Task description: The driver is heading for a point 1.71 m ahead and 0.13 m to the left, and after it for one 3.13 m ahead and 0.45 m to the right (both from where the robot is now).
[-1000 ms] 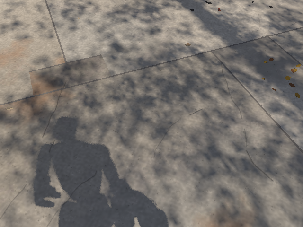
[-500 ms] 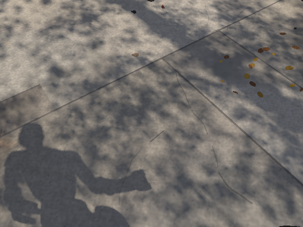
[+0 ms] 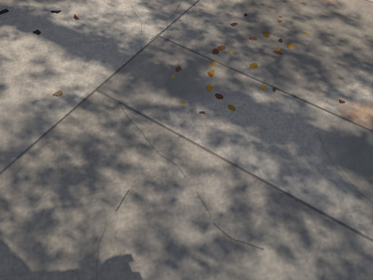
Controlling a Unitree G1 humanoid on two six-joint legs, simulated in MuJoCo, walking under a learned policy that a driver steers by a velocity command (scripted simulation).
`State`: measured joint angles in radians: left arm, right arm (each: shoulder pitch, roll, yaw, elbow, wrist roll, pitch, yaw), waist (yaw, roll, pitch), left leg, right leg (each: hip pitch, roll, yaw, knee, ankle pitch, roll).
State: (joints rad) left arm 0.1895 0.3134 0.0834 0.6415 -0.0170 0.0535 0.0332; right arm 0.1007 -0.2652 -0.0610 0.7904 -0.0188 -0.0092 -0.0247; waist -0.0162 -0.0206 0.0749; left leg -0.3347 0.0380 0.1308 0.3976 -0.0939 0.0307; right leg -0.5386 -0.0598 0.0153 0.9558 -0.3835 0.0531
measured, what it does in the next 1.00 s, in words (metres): steps on the spot: right foot, then left foot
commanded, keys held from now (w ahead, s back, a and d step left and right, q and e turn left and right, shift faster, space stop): e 0.02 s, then no key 0.98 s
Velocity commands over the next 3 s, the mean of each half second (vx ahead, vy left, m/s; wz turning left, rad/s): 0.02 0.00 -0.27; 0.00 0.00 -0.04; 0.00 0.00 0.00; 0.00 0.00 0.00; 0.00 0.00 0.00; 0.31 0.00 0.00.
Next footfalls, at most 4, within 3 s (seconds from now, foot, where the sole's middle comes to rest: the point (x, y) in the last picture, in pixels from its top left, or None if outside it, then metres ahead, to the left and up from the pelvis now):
0.14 right None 0.06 -0.14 -0.78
0.48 left None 0.07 0.10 -0.78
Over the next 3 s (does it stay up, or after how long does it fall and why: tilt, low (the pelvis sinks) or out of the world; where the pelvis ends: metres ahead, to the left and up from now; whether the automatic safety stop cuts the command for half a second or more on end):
stays up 0.17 -0.06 0.00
